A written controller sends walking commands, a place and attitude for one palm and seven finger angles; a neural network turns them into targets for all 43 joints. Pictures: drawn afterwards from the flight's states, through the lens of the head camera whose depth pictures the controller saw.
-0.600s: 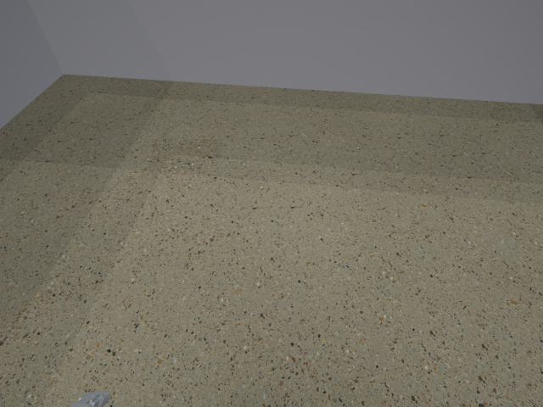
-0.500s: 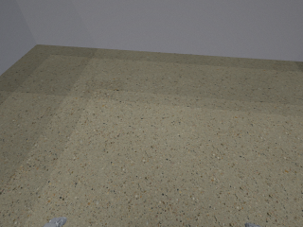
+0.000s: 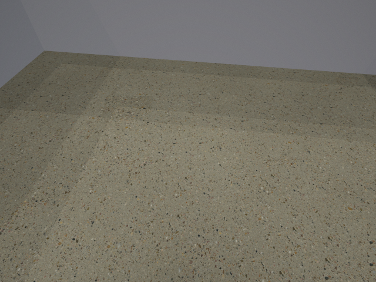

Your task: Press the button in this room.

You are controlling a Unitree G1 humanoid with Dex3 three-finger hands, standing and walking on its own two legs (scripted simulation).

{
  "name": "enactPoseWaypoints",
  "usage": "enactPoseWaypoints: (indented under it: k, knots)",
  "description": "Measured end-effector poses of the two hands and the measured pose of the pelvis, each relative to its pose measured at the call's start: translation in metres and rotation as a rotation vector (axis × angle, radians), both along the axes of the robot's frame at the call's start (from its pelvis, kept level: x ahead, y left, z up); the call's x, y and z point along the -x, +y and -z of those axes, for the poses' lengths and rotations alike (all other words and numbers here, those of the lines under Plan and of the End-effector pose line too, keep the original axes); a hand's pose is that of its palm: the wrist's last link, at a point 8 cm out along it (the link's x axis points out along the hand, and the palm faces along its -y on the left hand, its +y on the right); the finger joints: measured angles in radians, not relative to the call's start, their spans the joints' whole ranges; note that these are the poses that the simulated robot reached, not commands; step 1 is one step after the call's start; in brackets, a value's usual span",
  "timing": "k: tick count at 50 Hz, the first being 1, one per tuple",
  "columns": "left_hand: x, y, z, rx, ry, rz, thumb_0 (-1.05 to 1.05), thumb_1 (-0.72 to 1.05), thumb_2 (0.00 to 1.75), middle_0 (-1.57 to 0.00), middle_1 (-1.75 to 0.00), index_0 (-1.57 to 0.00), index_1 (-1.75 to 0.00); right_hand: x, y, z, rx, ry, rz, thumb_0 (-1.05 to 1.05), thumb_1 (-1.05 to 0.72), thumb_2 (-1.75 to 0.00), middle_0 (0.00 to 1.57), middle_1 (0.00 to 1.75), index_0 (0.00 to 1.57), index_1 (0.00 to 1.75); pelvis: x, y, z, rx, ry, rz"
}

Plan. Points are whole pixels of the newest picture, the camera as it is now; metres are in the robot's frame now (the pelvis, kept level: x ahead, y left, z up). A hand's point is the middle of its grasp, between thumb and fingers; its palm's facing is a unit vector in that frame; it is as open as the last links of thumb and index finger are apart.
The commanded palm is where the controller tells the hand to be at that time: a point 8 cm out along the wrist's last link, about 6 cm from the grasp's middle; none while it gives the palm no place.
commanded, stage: stand and wait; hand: left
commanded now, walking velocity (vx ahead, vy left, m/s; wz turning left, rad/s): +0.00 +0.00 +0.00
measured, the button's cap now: out of the picture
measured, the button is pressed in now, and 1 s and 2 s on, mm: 0 0 0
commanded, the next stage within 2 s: turn or walk to find it in 0.30 s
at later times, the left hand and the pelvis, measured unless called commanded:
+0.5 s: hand out of the picture +0.07 +0.24 -0.16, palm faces +0.01 -0.94 -0.33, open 7.4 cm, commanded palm none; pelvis -0.01 +0.00 +0.00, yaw +2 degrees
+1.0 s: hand out of the picture +0.00 +0.20 -0.17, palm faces +0.24 -0.93 -0.29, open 7.4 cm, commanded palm none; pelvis -0.03 -0.02 -0.01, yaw +14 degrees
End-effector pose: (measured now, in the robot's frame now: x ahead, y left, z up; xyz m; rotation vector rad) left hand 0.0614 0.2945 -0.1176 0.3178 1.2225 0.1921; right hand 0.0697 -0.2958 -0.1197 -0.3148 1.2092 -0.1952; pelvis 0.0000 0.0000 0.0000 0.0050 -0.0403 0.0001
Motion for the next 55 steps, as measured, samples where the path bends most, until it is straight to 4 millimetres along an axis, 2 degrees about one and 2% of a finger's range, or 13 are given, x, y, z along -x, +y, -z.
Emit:
enactPoseWaypoints:
  k: [9,23,27,34,37,40,43,47,50,55]
  knots:
    - [0.004,0.0,-0.002,-0.002,-0.001,0.005,0.01,0.9,0.9,-0.2,-0.3,-0.2,-0.3,0.015,-0.001,0.002,-0.004,0.022,0.009,0.01,-0.9,-0.89,0.2,0.3,0.2,0.3,0.006,0.0,-0.001,0.001,-0.002,0.0]
    - [0.0,-0.003,0.001,0.007,-0.032,-0.009,0.01,0.9,0.9,-0.2,-0.3,-0.2,-0.3,0.012,0.007,0.004,-0.015,0.019,-0.009,0.0,-0.9,-0.89,0.2,0.3,0.2,0.3,0.011,0.001,0.001,0.003,0.011,-0.024]
    - [0.008,-0.009,0.01,0.028,-0.031,-0.04,0.01,0.91,0.9,-0.2,-0.3,-0.2,-0.3,0.013,0.021,0.011,-0.034,0.043,-0.025,0.0,-0.9,-0.89,0.2,0.3,0.2,0.3,0.012,0.005,0.006,0.01,0.024,-0.05]
    - [0.034,-0.016,0.035,0.096,0.014,-0.092,0.01,0.9,0.9,-0.2,-0.3,-0.2,-0.3,0.021,0.06,0.023,-0.079,0.074,-0.041,0.0,-0.91,-0.89,0.2,0.3,0.2,0.3,0.016,0.018,0.017,0.011,0.034,-0.087]
    - [0.043,-0.019,0.036,0.103,0.029,-0.122,0.01,0.91,0.9,-0.2,-0.3,-0.2,-0.3,0.027,0.074,0.024,-0.103,0.087,-0.05,0.0,-0.9,-0.89,0.2,0.3,0.2,0.3,0.019,0.017,0.014,0.012,0.043,-0.112]
    - [0.049,-0.023,0.029,0.103,0.016,-0.157,0.01,0.91,0.9,-0.2,-0.3,-0.2,-0.3,0.032,0.079,0.024,-0.12,0.114,-0.067,0.0,-0.9,-0.89,0.2,0.3,0.2,0.3,0.023,0.013,0.01,0.021,0.053,-0.144]
    - [0.054,-0.029,0.021,0.096,-0.01,-0.191,0.01,0.91,0.9,-0.2,-0.3,-0.2,-0.3,0.034,0.075,0.026,-0.129,0.13,-0.085,0.0,-0.9,-0.89,0.2,0.3,0.2,0.3,0.026,0.006,0.007,0.029,0.062,-0.178]
    - [0.064,-0.04,0.016,0.067,-0.057,-0.23,0.01,0.91,0.9,-0.2,-0.3,-0.2,-0.3,0.028,0.058,0.035,-0.138,0.13,-0.111,0.0,-0.9,-0.89,0.2,0.3,0.2,0.3,0.031,-0.009,0.013,0.014,0.069,-0.219]
    - [0.082,-0.048,0.014,0.046,-0.057,-0.26,0.01,0.91,0.9,-0.2,-0.3,-0.2,-0.3,0.016,0.044,0.039,-0.13,0.119,-0.132,0.0,-0.9,-0.89,0.2,0.3,0.2,0.3,0.034,-0.016,0.015,0.011,0.054,-0.251]
    - [0.113,-0.057,0.01,0.051,-0.022,-0.321,0.01,0.91,0.9,-0.2,-0.3,-0.2,-0.3,-0.01,0.034,0.029,-0.105,0.089,-0.179,0.01,-0.91,-0.89,0.2,0.3,0.2,0.3,0.033,-0.017,0.008,-0.007,0.042,-0.306]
